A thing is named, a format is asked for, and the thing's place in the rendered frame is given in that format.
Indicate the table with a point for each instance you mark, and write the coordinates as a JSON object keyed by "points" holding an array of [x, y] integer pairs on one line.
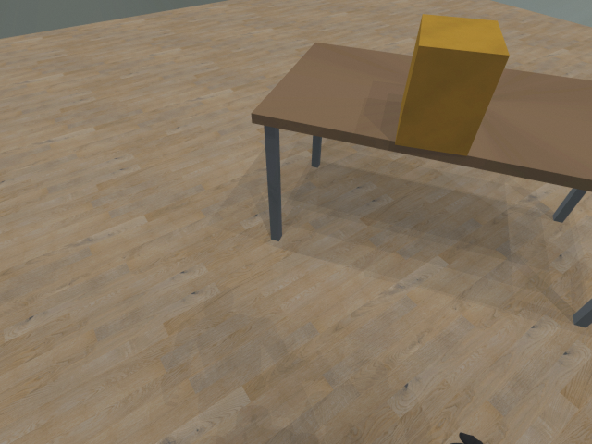
{"points": [[537, 126]]}

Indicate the carton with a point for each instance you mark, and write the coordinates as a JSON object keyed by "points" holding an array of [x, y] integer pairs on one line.
{"points": [[455, 69]]}

